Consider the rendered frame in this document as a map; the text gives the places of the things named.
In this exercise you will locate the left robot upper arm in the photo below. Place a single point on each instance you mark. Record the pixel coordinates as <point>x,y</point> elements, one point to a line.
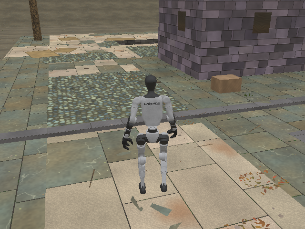
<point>134,109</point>

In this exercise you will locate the right robot upper arm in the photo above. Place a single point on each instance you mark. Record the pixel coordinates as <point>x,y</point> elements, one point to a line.
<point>168,107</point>

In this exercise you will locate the robot left shin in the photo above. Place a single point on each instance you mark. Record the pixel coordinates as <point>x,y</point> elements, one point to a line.
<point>141,172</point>

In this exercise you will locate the right robot hand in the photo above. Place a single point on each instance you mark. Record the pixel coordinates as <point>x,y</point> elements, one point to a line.
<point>171,131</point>

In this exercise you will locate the robot left thigh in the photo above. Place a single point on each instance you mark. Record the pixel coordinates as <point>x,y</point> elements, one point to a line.
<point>141,141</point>

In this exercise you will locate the left robot forearm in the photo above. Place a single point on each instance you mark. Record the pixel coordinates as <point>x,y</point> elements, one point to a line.
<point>128,129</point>

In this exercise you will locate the left robot hand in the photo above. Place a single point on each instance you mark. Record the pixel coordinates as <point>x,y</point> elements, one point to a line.
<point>125,144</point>

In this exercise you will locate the right robot forearm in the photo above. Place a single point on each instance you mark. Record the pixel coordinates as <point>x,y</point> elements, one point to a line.
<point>173,124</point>

